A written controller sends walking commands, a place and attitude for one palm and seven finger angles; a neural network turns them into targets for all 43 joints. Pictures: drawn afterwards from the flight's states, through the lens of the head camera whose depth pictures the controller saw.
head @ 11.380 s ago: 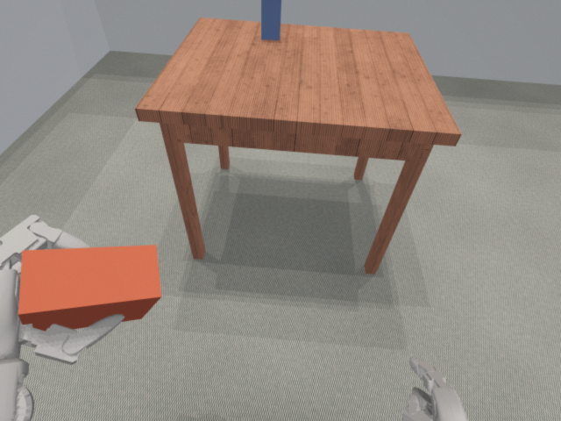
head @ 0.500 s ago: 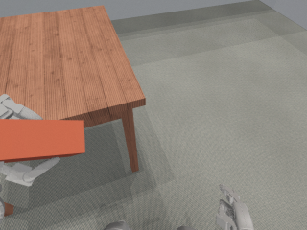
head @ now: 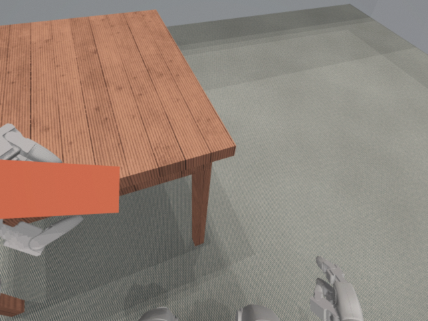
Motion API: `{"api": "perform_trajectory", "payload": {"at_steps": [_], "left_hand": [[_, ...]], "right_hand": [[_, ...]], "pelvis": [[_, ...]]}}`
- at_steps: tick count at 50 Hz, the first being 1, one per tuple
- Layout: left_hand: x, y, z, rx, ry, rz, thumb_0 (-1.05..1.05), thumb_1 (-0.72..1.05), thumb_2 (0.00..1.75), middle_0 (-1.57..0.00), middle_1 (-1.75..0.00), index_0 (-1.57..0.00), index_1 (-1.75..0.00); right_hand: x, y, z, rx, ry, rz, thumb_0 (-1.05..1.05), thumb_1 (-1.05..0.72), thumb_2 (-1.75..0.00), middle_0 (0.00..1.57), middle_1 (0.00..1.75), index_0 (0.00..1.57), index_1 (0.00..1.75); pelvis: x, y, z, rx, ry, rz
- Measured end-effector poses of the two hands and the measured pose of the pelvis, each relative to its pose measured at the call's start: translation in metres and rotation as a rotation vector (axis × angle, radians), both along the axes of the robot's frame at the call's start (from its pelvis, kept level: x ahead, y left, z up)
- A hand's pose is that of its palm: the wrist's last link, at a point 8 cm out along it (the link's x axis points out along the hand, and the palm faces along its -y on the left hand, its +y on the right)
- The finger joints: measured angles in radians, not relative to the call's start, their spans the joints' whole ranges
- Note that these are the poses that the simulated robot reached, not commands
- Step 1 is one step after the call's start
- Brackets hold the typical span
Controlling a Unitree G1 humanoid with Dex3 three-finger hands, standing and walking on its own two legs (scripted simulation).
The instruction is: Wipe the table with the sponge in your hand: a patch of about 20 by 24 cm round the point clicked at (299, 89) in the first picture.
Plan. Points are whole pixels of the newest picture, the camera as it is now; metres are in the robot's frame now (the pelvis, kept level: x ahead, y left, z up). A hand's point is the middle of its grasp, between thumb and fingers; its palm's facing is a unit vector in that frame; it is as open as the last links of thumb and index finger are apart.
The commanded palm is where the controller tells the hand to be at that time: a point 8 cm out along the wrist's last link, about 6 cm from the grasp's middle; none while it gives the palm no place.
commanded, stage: shuffle to correct the standing spot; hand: left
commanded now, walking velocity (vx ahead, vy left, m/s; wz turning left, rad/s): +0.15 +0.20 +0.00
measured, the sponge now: (74, 192) +0.25 +0.20 +0.17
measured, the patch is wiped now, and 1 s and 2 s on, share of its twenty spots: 0.00 0.00 0.00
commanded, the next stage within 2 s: come to a stop and stand still in 1.50 s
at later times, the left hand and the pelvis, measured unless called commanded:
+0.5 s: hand out of the picture +0.24 +0.32 +0.18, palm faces +0.33 -0.84 -0.43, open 10.0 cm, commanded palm +0.18 +0.38 +0.19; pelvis +0.02 +0.10 +0.00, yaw -1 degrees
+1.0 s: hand out of the picture +0.25 +0.42 +0.18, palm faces +0.43 -0.81 -0.39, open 10.0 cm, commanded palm +0.20 +0.45 +0.19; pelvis +0.04 +0.17 +0.01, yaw +0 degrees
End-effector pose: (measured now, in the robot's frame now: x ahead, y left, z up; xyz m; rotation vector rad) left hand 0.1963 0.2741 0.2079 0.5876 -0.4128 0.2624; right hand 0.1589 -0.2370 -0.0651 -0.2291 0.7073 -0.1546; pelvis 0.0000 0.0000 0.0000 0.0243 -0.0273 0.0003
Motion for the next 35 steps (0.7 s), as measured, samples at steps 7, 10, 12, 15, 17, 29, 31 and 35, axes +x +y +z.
{"api": "perform_trajectory", "payload": {"at_steps": [7,10,12,15,17,29,31,35], "left_hand": [[-0.020,0.024,0.029,0.084,-0.009,0.109,0.00,-0.49,1.01,-0.75,-1.34,-0.76,-1.34],[-0.025,0.036,0.013,0.015,0.056,0.165,0.00,-0.49,1.01,-0.75,-1.34,-0.76,-1.34],[-0.024,0.045,-0.001,-0.063,0.105,0.199,0.00,-0.49,1.01,-0.75,-1.34,-0.76,-1.34],[-0.019,0.055,-0.021,-0.150,0.161,0.220,0.00,-0.49,1.01,-0.75,-1.34,-0.76,-1.33],[-0.014,0.058,-0.031,-0.180,0.189,0.205,0.00,-0.49,1.01,-0.75,-1.34,-0.76,-1.33],[0.011,0.113,0.000,-0.005,-0.024,0.009,0.00,-0.49,1.01,-0.75,-1.34,-0.76,-1.33],[0.011,0.124,0.006,0.004,-0.023,0.045,0.00,-0.49,1.01,-0.76,-1.34,-0.76,-1.33],[0.001,0.133,0.009,0.001,0.003,0.105,0.00,-0.49,1.01,-0.76,-1.34,-0.76,-1.33]], "right_hand": [[0.004,0.044,-0.020,0.132,-0.026,0.039,0.01,-0.90,-0.89,0.21,0.30,0.21,0.30],[0.000,0.052,-0.033,0.136,0.045,0.076,0.01,-0.90,-0.89,0.21,0.30,0.21,0.30],[-0.005,0.054,-0.033,0.126,0.099,0.095,0.01,-0.90,-0.89,0.21,0.30,0.21,0.30],[-0.010,0.055,-0.026,0.091,0.140,0.094,0.01,-0.90,-0.89,0.21,0.30,0.21,0.30],[-0.011,0.054,-0.019,0.060,0.144,0.080,0.02,-0.90,-0.89,0.21,0.30,0.21,0.30],[0.013,0.098,0.005,-0.026,-0.014,-0.040,0.01,-0.90,-0.89,0.20,0.30,0.20,0.30],[0.015,0.115,0.004,0.015,-0.023,-0.024,0.01,-0.90,-0.89,0.20,0.30,0.20,0.30],[0.016,0.141,-0.009,0.089,-0.024,0.019,0.01,-0.90,-0.89,0.20,0.30,0.20,0.30]], "pelvis": [[0.005,0.016,-0.002,0.019,0.034,-0.016],[0.006,0.024,0.000,0.016,0.020,-0.012],[0.008,0.030,0.006,0.023,0.015,-0.009],[0.010,0.038,0.014,0.035,0.014,0.001],[0.011,0.045,0.018,0.040,0.013,0.006],[0.015,0.108,-0.001,0.009,-0.004,-0.013],[0.016,0.112,0.001,0.003,0.005,-0.008],[0.021,0.120,0.001,0.011,0.021,-0.009]]}}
